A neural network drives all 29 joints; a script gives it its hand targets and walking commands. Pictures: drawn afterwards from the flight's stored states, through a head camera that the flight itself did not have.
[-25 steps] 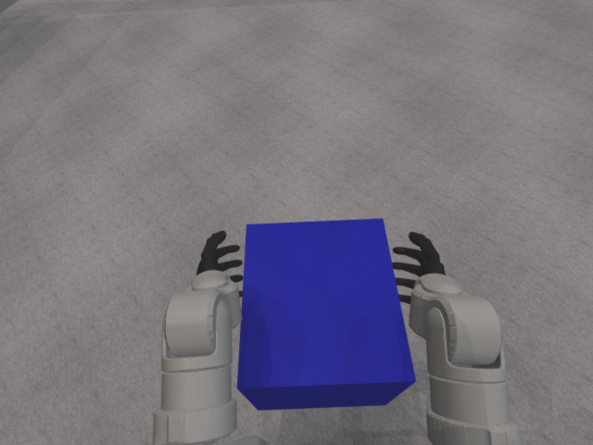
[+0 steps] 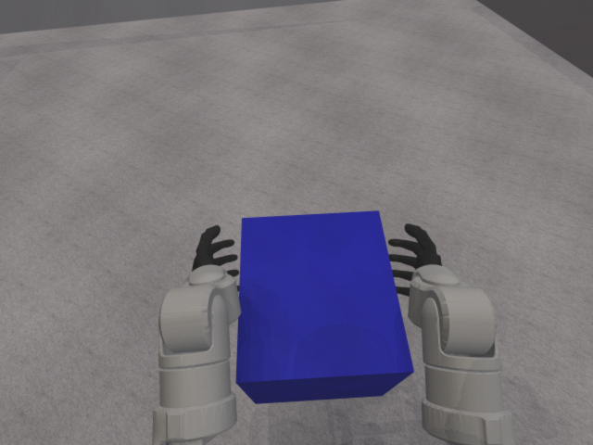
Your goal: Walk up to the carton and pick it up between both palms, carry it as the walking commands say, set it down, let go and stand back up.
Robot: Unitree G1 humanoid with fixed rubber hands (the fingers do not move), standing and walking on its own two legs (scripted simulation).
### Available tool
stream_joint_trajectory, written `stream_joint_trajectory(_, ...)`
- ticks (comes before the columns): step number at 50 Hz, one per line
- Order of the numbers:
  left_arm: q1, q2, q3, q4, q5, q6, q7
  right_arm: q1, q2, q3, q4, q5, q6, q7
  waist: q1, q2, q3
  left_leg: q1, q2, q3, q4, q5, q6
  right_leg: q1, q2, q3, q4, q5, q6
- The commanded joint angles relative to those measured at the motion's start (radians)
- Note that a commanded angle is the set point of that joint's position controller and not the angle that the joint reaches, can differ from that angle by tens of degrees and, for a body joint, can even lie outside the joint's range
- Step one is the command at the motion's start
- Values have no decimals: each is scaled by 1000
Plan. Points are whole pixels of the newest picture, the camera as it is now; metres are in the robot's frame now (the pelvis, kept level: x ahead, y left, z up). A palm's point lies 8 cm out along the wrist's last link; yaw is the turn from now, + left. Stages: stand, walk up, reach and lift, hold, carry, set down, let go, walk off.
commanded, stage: carry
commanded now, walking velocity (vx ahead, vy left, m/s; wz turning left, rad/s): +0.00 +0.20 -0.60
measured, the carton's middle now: (314, 310) +0.32 +0.02 +0.00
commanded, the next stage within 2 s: none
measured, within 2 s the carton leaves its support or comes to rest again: neither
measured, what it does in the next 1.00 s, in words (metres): steps to the left, turning right: left foot, then right foot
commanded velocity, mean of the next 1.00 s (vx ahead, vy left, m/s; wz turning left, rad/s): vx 0.00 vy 0.13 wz -0.40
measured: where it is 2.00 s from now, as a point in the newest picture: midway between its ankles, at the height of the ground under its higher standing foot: outside the picture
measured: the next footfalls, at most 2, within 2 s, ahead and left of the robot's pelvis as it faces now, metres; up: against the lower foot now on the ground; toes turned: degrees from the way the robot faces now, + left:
left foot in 0.38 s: +0.04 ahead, +0.23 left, +0.00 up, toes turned -7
right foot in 0.68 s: -0.03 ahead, +0.05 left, +0.00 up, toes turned -22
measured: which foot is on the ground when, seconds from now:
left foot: down 0.00-0.00, up 0.02-0.36, down 0.38-0.68, up 0.70-0.94, down 0.96-1.00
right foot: down 0.00-0.38, up 0.40-0.66, down 0.68-1.00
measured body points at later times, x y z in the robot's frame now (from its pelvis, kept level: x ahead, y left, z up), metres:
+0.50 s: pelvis -0.03 +0.12 +0.01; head +0.00 +0.13 +0.46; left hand +0.31 +0.18 +0.07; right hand +0.24 -0.09 +0.08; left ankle +0.00 +0.24 -0.72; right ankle -0.05 -0.01 -0.66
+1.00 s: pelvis -0.04 +0.19 +0.00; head -0.02 +0.18 +0.45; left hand +0.31 +0.14 +0.08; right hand +0.16 -0.09 +0.09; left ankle +0.04 +0.30 -0.72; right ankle -0.07 +0.06 -0.72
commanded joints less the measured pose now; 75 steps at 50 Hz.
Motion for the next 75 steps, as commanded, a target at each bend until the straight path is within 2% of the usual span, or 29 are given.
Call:
stream_joint_trajectory(1,-344,-1012,-648,94,-418,44,-507,-375,1016,618,-14,415,-23,283,-10,-245,-354,-247,22,-80,277,68,-59,490,-406,519,-154,941,-100)
stream_joint_trajectory(2,-318,-1006,-626,115,-392,34,-511,-412,1043,664,-3,439,-20,286,-8,-353,-401,-342,-41,-182,404,-286,-58,551,-486,617,-103,1199,-204)
stream_joint_trajectory(3,-359,-1001,-627,92,-403,27,-515,-442,1059,683,-20,464,-28,287,-8,-238,-396,-356,-35,-248,484,-263,-61,529,-444,546,-91,1106,-201)
stream_joint_trajectory(4,-380,-1005,-626,60,-399,18,-514,-472,1071,694,-51,491,-32,291,-10,-147,-378,-356,-33,-278,506,-190,-64,469,-400,497,-120,862,-181)
stream_joint_trajectory(5,-407,-1014,-618,25,-392,9,-509,-513,1079,707,-76,520,-36,297,-13,-113,-348,-340,-21,-290,497,-103,-69,395,-355,454,-154,677,-156)
stream_joint_trajectory(7,-429,-1028,-620,-24,-395,-2,-498,-536,1088,721,-128,544,-41,296,-20,-144,-344,-274,-37,-241,417,-21,-84,297,-275,354,-182,486,-128)
stream_joint_trajectory(15,-336,-969,-626,-30,-363,10,-488,-399,1070,692,-58,514,-14,283,-7,-254,-361,-95,-105,-188,90,-52,-76,227,-250,410,-164,430,-111)
stream_joint_trajectory(18,-344,-977,-644,-38,-367,21,-488,-375,1074,675,-46,499,-10,286,-30,-236,-367,161,-115,-125,-276,80,-62,92,-171,344,-59,359,-41)
stream_joint_trajectory(19,-329,-991,-650,-33,-368,26,-489,-370,1071,664,-50,491,-12,289,-32,-84,-367,307,24,-252,-371,103,-40,-50,-94,264,86,201,-5)
stream_joint_trajectory(20,-317,-1002,-639,-13,-371,28,-490,-361,1064,642,-27,482,-14,297,-12,245,-341,381,288,-479,-351,395,42,-294,48,123,299,-213,45)
stream_joint_trajectory(21,-398,-1001,-672,-27,-401,28,-492,-340,1078,636,21,466,-17,300,-29,403,-347,310,344,-468,-310,554,142,-332,-22,125,487,-362,24)
stream_joint_trajectory(23,-508,-1033,-721,-58,-448,25,-497,-394,1087,616,-14,458,-27,308,-45,197,-274,220,233,-306,-290,570,129,-290,-42,131,607,-226,13)
stream_joint_trajectory(26,-539,-1030,-700,-46,-468,30,-500,-441,1072,598,-51,445,-37,297,-39,184,-275,252,154,-162,-243,514,119,-238,-40,68,438,-185,26)
stream_joint_trajectory(31,-453,-1029,-663,41,-447,49,-499,-367,1030,583,-12,404,-30,283,-52,216,-332,351,198,-176,-141,617,142,-101,14,3,110,-153,-6)
stream_joint_trajectory(33,-422,-1032,-650,72,-433,51,-506,-359,1022,588,8,401,-25,283,-28,149,-339,265,167,-129,-24,515,73,69,-24,25,-192,100,-5)
stream_joint_trajectory(34,-394,-1029,-639,92,-427,51,-512,-375,1017,596,17,406,-24,283,-9,44,-332,73,138,-123,89,382,21,250,-141,186,-261,190,-15)
stream_joint_trajectory(35,-382,-1018,-642,103,-415,40,-516,-385,1040,618,9,409,-21,287,-19,-327,-325,-261,-8,-90,222,-58,-69,426,-447,599,-196,889,-132)
stream_joint_trajectory(36,-375,-1017,-626,110,-401,33,-519,-425,1062,661,22,434,-20,286,-13,-344,-370,-314,-33,-190,345,-276,-65,495,-454,579,-132,1074,-211)
stream_joint_trajectory(38,-400,-1026,-621,90,-390,20,-515,-495,1078,690,-35,489,-30,293,-18,-165,-372,-296,-32,-256,393,-168,-69,440,-361,428,-142,803,-179)
stream_joint_trajectory(41,-434,-1044,-611,5,-378,-2,-494,-559,1086,720,-113,546,-33,302,-20,-162,-368,-175,-48,-197,257,-22,-80,303,-246,254,-170,547,-131)
stream_joint_trajectory(45,-364,-1008,-614,7,-342,2,-474,-459,1063,695,-41,533,-5,306,-17,-196,-381,-30,-88,-142,6,-2,-68,264,-233,247,-145,493,-129)
stream_joint_trajectory(47,-358,-1008,-623,21,-337,9,-473,-439,1062,686,-18,521,2,313,-32,-174,-379,123,-67,-126,-238,179,-68,194,-185,215,-86,385,-73)
stream_joint_trajectory(48,-354,-1016,-629,32,-338,11,-474,-436,1060,676,-11,515,2,319,-31,-100,-387,227,17,-226,-291,244,-60,114,-147,198,-23,296,-38)
stream_joint_trajectory(49,-368,-1029,-642,30,-349,13,-476,-427,1055,660,12,510,3,323,-21,103,-383,286,181,-410,-278,549,-20,-6,-78,166,46,82,7)
stream_joint_trajectory(50,-410,-1037,-672,9,-367,18,-481,-400,1061,638,57,494,4,325,-28,223,-361,243,210,-401,-242,624,35,-8,-68,144,35,-110,11)
stream_joint_trajectory(53,-489,-1063,-702,30,-405,24,-494,-439,1054,606,51,479,-2,329,-31,175,-310,142,146,-319,-248,434,37,59,-49,120,-5,-54,14)
stream_joint_trajectory(55,-512,-1073,-700,39,-431,30,-502,-456,1044,594,53,462,-5,320,-31,138,-292,89,91,-278,-241,234,12,92,-67,149,-66,47,14)
stream_joint_trajectory(58,-507,-1078,-683,89,-436,42,-512,-451,1050,586,77,439,-8,314,-34,58,-265,77,50,-272,-244,100,-13,56,-109,205,-137,45,10)
stream_joint_trajectory(75,-486,-1079,-641,110,-381,30,-502,-524,1076,639,51,487,0,326,-31,-28,-299,99,18,-247,-196,191,-24,100,-131,206,-177,83,-12)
